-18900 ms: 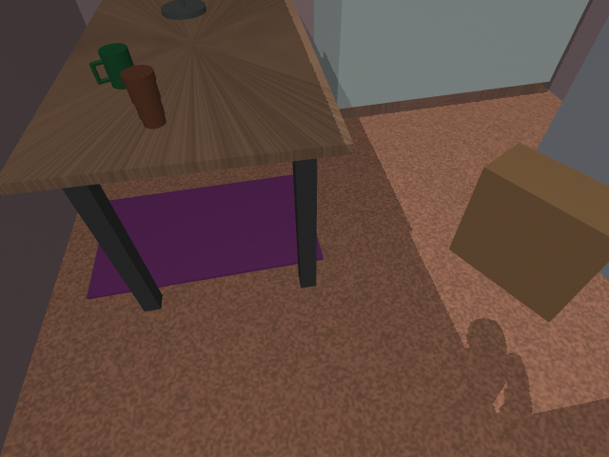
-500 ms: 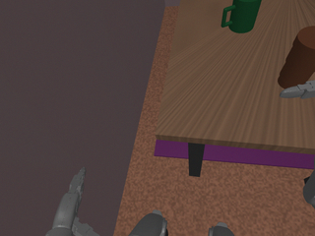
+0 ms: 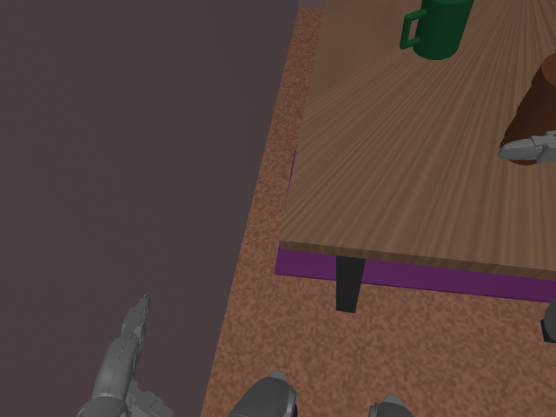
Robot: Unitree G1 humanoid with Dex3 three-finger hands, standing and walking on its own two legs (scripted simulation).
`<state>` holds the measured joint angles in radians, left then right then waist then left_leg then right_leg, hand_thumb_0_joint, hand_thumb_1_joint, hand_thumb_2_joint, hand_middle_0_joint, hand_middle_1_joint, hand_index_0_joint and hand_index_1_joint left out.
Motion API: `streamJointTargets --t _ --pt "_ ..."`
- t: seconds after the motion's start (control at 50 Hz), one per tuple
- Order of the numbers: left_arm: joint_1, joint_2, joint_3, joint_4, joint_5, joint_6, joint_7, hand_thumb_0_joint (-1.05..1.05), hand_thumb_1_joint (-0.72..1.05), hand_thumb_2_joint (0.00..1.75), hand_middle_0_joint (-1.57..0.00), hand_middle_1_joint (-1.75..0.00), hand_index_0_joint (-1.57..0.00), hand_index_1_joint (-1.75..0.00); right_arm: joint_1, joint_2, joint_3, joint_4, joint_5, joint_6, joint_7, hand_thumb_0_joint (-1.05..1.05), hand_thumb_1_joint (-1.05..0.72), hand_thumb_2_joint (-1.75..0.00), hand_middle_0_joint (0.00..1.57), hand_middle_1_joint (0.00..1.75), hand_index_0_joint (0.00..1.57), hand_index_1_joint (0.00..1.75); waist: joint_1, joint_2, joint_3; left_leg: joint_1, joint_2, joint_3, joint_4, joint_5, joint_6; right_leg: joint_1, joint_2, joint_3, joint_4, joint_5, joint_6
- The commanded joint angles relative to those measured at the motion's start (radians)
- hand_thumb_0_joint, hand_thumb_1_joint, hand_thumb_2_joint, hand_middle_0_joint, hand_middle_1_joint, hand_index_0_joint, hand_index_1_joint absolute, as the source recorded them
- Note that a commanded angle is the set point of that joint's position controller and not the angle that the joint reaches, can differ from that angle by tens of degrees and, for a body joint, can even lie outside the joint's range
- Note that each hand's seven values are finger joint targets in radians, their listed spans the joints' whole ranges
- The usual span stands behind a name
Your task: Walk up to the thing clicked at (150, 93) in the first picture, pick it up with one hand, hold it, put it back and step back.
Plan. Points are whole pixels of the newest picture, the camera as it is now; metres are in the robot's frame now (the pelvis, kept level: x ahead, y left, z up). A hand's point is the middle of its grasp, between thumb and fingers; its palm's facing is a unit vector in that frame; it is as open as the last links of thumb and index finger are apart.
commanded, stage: close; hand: right
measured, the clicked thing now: (546, 116) +0.53 -0.23 +0.09
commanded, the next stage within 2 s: settle in 0.40 s
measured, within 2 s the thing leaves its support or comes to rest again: leaves its support in 0.62 s
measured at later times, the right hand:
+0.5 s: hand (552, 117) +0.52 -0.23 +0.10, palm faces +0.19 +0.98 +0.03, open 9.5 cm
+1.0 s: hand out of the picture +0.52 -0.22 +0.15, palm faces +0.17 +0.98 +0.02, open 9.6 cm
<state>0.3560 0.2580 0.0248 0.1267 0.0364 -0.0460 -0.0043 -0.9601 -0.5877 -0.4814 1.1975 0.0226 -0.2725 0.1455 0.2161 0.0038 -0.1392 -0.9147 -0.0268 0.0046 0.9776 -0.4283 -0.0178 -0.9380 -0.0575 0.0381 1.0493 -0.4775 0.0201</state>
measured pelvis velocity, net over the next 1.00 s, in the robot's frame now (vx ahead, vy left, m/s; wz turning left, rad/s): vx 0.00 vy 0.00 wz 0.00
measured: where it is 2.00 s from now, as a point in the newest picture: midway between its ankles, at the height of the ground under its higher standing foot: outside the picture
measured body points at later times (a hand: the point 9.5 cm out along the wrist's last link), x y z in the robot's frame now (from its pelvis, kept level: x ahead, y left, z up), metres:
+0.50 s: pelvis +0.00 +0.00 +0.01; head +0.11 -0.03 +0.44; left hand +0.15 +0.27 -0.01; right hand +0.50 -0.28 +0.10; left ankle +0.02 +0.14 -0.67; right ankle +0.01 -0.13 -0.67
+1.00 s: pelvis +0.00 +0.00 +0.02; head +0.09 -0.02 +0.46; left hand +0.16 +0.27 -0.01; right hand +0.50 -0.28 +0.15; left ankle +0.02 +0.14 -0.67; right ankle +0.01 -0.13 -0.67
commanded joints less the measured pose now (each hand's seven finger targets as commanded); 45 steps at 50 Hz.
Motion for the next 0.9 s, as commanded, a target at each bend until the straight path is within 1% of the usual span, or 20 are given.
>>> streamJointTargets --t 0.0,0.04,0.08,0.12,0.16,0.22,0.26,0.32,0.38,0.4,0.44,0.5,0.56,0.64,0.68,0.72,0.76,0.8,0.82,0.88 --pt "0.012 0.128 0.073 -0.188 -0.003 -0.063 0.016 0.0 -0.55 0.05 -0.04 -0.05 -0.04 -0.05 -0.471 -0.262 -0.02 -0.276 0.02 -0.077 0.005 0.0 0.46 -0.17 0.58 0.36 0.58 0.37 -0.018 -0.227 -0.57 0.267 -0.016 0.019 -0.092 0.376 0.031 0.384 0.03 -0.012 -0.11 0.411 -0.026" --pt "0.072 0.126 0.069 -0.143 -0.01 -0.049 0.01 0.0 -0.55 0.05 -0.04 -0.05 -0.05 -0.05 -0.332 -0.275 -0.047 -0.195 0.026 -0.066 0.004 0.0 0.4 -0.25 0.67 0.46 0.67 0.46 -0.024 -0.19 -0.508 0.29 -0.018 0.024 -0.101 0.414 0.028 0.358 0.037 -0.015 -0.116 0.448 -0.027" --pt "-0.008 0.159 0.092 -0.264 -0.012 -0.051 0.014 0.0 -0.55 0.05 -0.04 -0.05 -0.05 -0.05 -0.441 -0.321 -0.062 -0.355 0.024 -0.08 -0.007 0.0 0.37 -0.31 0.77 0.54 0.77 0.54 -0.021 -0.196 -0.628 0.343 -0.015 0.018 -0.095 0.463 0.026 0.414 0.035 -0.019 -0.112 0.489 -0.028" --pt "0.093 0.127 0.095 -0.144 -0.008 -0.038 0.009 0.0 -0.54 0.05 -0.04 -0.05 -0.05 -0.05 -0.328 -0.172 -0.002 -0.208 0.035 -0.065 -0.005 0.0 0.32 -0.37 0.83 0.61 0.83 0.61 0.014 -0.167 -0.424 0.247 -0.018 0.021 -0.112 0.405 0.027 0.346 0.036 -0.023 -0.117 0.418 -0.033" --pt "0.033 0.109 0.079 -0.146 -0.014 -0.046 0.007 0.0 -0.54 0.05 -0.05 -0.05 -0.05 -0.05 -0.319 -0.138 0.011 -0.175 0.039 -0.072 -0.008 0.0 0.26 -0.42 0.87 0.65 0.87 0.65 0.018 -0.12 -0.354 0.205 -0.019 0.023 -0.118 0.356 0.026 0.292 0.032 -0.013 -0.122 0.367 -0.039" --pt "-0.037 0.16 0.107 -0.266 -0.008 -0.061 0.021 0.0 -0.54 0.04 -0.04 -0.05 -0.05 -0.04 -0.476 -0.274 -0.037 -0.368 0.024 -0.1 -0.023 0.0 0.18 -0.51 0.96 0.75 0.96 0.75 0.002 -0.182 -0.526 0.247 -0.015 0.014 -0.108 0.379 0.03 0.407 0.028 -0.016 -0.116 0.406 -0.034" --pt "0.115 0.1 0.088 -0.083 -0.006 -0.049 0.009 0.0 -0.53 0.04 -0.04 -0.05 -0.05 -0.05 -0.312 -0.099 0.044 -0.161 0.032 -0.078 -0.01 0.0 0.12 -0.6 0.99 0.82 0.99 0.82 0.019 -0.19 -0.383 0.178 -0.02 0.024 -0.109 0.35 0.03 0.374 0.03 -0.015 -0.121 0.399 -0.031" --pt "-0.03 0.163 0.112 -0.267 -0.013 -0.061 0.018 0.0 -0.54 0.04 -0.04 -0.05 -0.05 -0.04 -0.484 -0.317 -0.043 -0.417 0.019 -0.096 -0.02 0.0 -0.01 -0.66 1.05 0.87 1.05 0.88 -0.015 -0.249 -0.629 0.273 -0.013 0.016 -0.103 0.427 0.029 0.496 0.026 -0.013 -0.114 0.509 -0.025" --pt "0.085 0.109 0.077 -0.089 -0.009 -0.042 0.005 0.0 -0.53 0.04 -0.05 -0.05 -0.05 -0.05 -0.285 -0.091 0.048 -0.126 0.034 -0.051 0.0 0.0 -0.12 -0.79 1.14 1.0 1.14 1.0 0.006 -0.171 -0.368 0.178 -0.021 0.033 -0.113 0.361 0.032 0.385 0.027 -0.006 -0.132 0.461 -0.023" --pt "0.029 0.117 0.079 -0.098 -0.014 -0.047 0.007 0.0 -0.53 0.04 -0.05 -0.05 -0.05 -0.05 -0.287 -0.14 0.007 -0.13 0.042 -0.059 -0.004 0.0 -0.15 -0.82 1.17 1.02 1.17 1.03 0.005 -0.131 -0.33 0.178 -0.019 0.033 -0.119 0.346 0.029 0.321 0.025 -0.002 -0.136 0.414 -0.027" --pt "-0.093 0.192 0.144 -0.231 -0.011 -0.063 0.022 0.0 -0.53 0.03 -0.05 -0.05 -0.05 -0.04 -0.441 -0.316 -0.079 -0.326 0.035 -0.094 -0.011 0.0 -0.2 -0.93 1.22 1.12 1.22 1.12 -0.014 -0.166 -0.545 0.265 -0.01 0.022 -0.109 0.388 0.027 0.398 0.023 -0.003 -0.123 0.429 -0.03" --pt "0.055 0.097 0.07 -0.09 -0.008 -0.052 0.007 0.0 -0.55 0.05 -0.06 -0.06 -0.06 -0.06 -0.293 -0.133 0.023 -0.129 0.029 -0.075 0.01 0.0 -0.29 -1.11 1.2 1.27 1.23 1.27 -0.003 -0.136 -0.38 0.222 -0.016 0.02 -0.112 0.366 0.025 0.313 0.033 -0.015 -0.12 0.378 -0.035" --pt "-0.097 0.128 0.064 -0.291 -0.014 -0.071 0.018 0.0 -0.57 0.06 -0.06 -0.05 -0.06 -0.06 -0.516 -0.293 -0.038 -0.406 0.034 -0.103 0.007 0.0 -0.35 -1.22 1.22 1.31 1.24 1.31 -0.024 -0.188 -0.665 0.357 -0.008 0.01 -0.109 0.412 0.023 0.424 0.035 -0.018 -0.124 0.418 -0.032" --pt "0.089 0.088 0.043 -0.047 -0.02 -0.042 0.011 0.0 -0.55 0.05 -0.06 -0.06 -0.06 -0.06 -0.338 -0.165 0.022 -0.182 0.045 -0.041 0.009 0.0 -0.35 -1.29 1.26 1.38 1.28 1.38 -0.004 -0.174 -0.368 0.239 -0.014 0.022 -0.146 0.36 0.024 0.364 0.04 -0.018 -0.162 0.386 -0.032" --pt "-0.073 0.194 0.135 -0.235 -0.021 -0.062 0.029 0.0 -0.55 0.05 -0.06 -0.06 -0.06 -0.06 -0.577 -0.358 -0.046 -0.497 0.033 -0.067 -0.017 0.0 -0.35 -1.28 1.27 1.38 1.3 1.38 -0.029 -0.263 -0.623 0.305 -0.008 0.011 -0.138 0.396 0.028 0.51 0.033 -0.022 -0.157 0.443 -0.025" --pt "0.083 0.145 0.106 -0.039 -0.014 -0.043 0.021 0.0 -0.55 0.05 -0.06 -0.06 -0.06 -0.06 -0.38 -0.188 0.025 -0.243 0.038 -0.025 -0.016 0.0 -0.25 -1.29 1.28 1.41 1.31 1.41 -0.017 -0.191 -0.387 0.244 -0.018 0.028 -0.16 0.349 0.029 0.424 0.039 -0.024 -0.176 0.384 -0.029" --pt "-0.011 0.105 0.06 -0.055 -0.024 -0.056 0.016 0.0 -0.54 0.05 -0.06 -0.06 -0.06 -0.06 -0.37 -0.115 0.057 -0.206 0.049 -0.025 -0.014 0.0 -0.21 -1.28 1.26 1.39 1.3 1.39 -0.008 -0.138 -0.342 0.236 -0.017 0.031 -0.166 0.332 0.027 0.386 0.033 -0.012 -0.188 0.371 -0.033" --pt "-0.13 0.193 0.124 -0.214 -0.025 -0.072 0.035 0.0 -0.56 0.06 -0.06 -0.05 -0.05 -0.06 -0.508 -0.3 -0.02 -0.38 0.034 -0.043 -0.022 0.0 -0.23 -1.27 1.28 1.39 1.32 1.39 -0.027 -0.142 -0.558 0.321 -0.013 0.024 -0.168 0.389 0.025 0.494 0.029 -0.014 -0.18 0.43 -0.034" --pt "-0.068 0.202 0.14 -0.162 -0.025 -0.066 0.035 0.0 -0.55 0.05 -0.05 -0.05 -0.05 -0.05 -0.491 -0.293 -0.02 -0.352 0.038 -0.032 -0.02 0.0 -0.19 -1.28 1.26 1.4 1.3 1.4 -0.026 -0.157 -0.544 0.332 -0.014 0.025 -0.166 0.407 0.026 0.497 0.032 -0.016 -0.183 0.448 -0.032" --pt "0.01 0.061 0.009 -0.019 -0.028 -0.057 0.011 0.0 -0.54 0.05 -0.05 -0.05 -0.05 -0.05 -0.345 -0.087 0.066 -0.121 0.055 -0.001 0.004 0.0 -0.2 -1.28 1.26 1.4 1.3 1.4 -0.025 -0.107 -0.318 0.275 -0.017 0.032 -0.193 0.348 0.026 0.402 0.036 -0.015 -0.214 0.399 -0.032"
